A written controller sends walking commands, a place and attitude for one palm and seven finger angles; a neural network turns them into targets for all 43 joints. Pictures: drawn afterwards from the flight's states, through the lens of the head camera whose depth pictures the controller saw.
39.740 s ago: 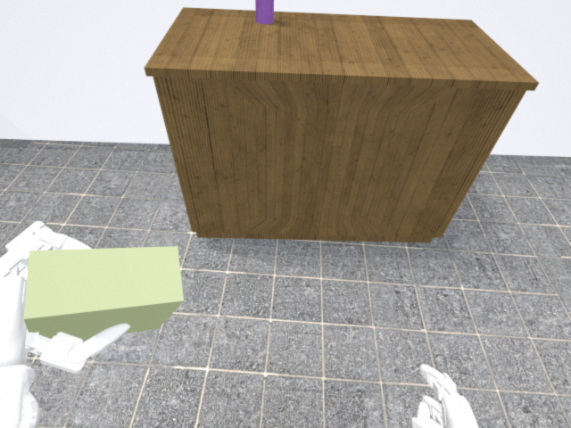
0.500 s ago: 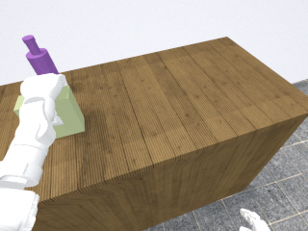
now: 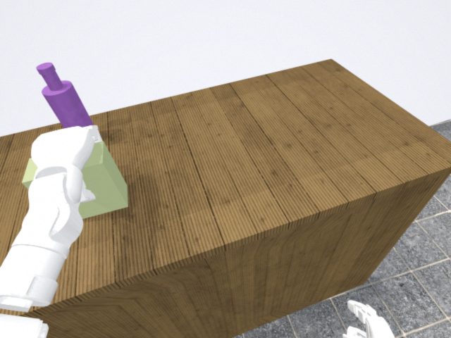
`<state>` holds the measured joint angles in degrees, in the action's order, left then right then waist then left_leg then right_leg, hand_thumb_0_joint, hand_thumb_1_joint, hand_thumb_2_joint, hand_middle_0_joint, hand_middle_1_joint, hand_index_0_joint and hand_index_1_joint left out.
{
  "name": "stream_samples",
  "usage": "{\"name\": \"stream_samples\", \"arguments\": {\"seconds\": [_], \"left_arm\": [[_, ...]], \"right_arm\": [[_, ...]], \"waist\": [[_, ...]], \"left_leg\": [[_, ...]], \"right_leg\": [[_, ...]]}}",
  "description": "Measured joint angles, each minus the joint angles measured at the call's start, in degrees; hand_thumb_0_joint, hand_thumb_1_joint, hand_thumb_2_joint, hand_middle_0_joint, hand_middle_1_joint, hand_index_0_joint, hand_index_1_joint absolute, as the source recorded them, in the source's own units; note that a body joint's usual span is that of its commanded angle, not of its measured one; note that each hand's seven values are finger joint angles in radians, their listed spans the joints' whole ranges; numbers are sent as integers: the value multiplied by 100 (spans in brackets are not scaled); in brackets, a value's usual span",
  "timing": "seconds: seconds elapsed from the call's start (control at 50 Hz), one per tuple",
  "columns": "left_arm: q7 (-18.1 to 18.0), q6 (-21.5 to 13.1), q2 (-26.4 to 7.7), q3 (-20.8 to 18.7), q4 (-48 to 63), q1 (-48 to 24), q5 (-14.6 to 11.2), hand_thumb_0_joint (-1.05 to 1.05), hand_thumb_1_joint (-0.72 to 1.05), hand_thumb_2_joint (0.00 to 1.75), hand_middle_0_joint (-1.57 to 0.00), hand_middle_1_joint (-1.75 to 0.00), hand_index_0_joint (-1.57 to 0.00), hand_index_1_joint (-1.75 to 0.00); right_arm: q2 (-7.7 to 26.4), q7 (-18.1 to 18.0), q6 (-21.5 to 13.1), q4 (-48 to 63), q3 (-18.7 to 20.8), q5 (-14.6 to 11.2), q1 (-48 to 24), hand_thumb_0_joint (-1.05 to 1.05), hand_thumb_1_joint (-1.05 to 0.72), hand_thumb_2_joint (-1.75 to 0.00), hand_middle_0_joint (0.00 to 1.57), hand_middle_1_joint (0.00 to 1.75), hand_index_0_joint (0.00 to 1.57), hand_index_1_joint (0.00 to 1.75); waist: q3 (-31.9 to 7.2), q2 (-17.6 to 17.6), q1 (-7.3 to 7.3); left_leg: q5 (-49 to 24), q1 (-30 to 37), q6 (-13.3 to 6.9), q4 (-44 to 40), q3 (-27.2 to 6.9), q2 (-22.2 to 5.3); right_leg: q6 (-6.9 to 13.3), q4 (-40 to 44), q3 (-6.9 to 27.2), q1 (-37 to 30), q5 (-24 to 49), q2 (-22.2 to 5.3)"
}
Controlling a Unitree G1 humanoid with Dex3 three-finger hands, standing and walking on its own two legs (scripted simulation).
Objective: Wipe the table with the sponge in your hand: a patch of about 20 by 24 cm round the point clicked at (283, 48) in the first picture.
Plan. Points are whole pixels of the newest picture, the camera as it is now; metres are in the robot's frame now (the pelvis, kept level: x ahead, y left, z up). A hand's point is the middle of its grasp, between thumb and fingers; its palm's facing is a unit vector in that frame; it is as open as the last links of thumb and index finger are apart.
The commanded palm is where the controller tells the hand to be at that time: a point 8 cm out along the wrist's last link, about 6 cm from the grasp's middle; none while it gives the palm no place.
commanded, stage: wipe back along the middle lane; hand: left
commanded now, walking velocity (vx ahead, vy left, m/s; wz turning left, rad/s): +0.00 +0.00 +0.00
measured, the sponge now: (87, 191) +0.35 +0.30 +0.08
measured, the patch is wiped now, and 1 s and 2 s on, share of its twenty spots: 0.45 0.55 0.70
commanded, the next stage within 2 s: slide across to the third lane in 0.64 s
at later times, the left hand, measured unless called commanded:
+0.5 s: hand (81, 190) +0.31 +0.26 +0.14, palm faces +0.11 -0.04 -0.99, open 10.4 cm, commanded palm +0.26 +0.25 +0.17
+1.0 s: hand (88, 208) +0.27 +0.24 +0.14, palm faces +0.11 -0.06 -0.99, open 10.3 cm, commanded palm +0.24 +0.22 +0.20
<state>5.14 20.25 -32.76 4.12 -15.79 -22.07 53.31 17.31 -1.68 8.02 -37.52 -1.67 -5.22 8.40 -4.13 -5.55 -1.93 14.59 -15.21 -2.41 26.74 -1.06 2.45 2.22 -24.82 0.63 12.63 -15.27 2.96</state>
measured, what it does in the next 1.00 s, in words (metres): stands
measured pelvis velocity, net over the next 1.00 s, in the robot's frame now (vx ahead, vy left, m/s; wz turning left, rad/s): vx -0.02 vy -0.01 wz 0.00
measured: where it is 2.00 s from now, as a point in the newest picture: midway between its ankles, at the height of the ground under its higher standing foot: outside the picture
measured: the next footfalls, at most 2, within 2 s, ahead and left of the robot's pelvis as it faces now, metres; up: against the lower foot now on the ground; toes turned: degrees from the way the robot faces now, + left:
none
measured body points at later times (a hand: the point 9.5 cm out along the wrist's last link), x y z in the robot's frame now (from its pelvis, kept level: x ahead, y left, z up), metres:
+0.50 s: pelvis -0.01 +0.01 +0.00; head -0.01 -0.03 +0.45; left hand +0.30 +0.26 +0.20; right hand +0.24 -0.19 -0.08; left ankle -0.01 +0.09 -0.74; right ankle -0.03 -0.10 -0.74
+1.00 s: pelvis -0.02 -0.01 +0.00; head -0.04 -0.06 +0.44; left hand +0.26 +0.23 +0.20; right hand +0.23 -0.22 -0.08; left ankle -0.01 +0.09 -0.74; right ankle -0.03 -0.10 -0.74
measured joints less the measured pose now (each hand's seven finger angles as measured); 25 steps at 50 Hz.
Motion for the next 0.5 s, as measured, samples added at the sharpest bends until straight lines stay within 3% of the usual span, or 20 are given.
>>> {"name": "stream_samples", "arguments": {"seconds": [0.22, 0.5], "left_arm": [[-16, 368, 147, 149, 999, 595, -96, 1, -50, 105, -64, -141, -67, -138], [-77, 951, 505, 538, 1785, 946, 137, 1, -50, 104, -63, -141, -68, -136]], "right_arm": [[-84, 53, -22, 122, -77, -5, -432, 1, -91, -90, 20, 29, 20, 30], [-207, 129, -68, 210, -208, -9, -763, 1, -91, -90, 20, 30, 20, 30]], "waist": [[14, -35, -121], [2, -80, -330]], "left_leg": [[-6, 111, -47, -24, 49, 50], [-32, 167, -60, -17, 27, 107]], "right_leg": [[-56, -23, 47, -83, -11, -52], [-71, -117, 20, -112, -50, -109]]}}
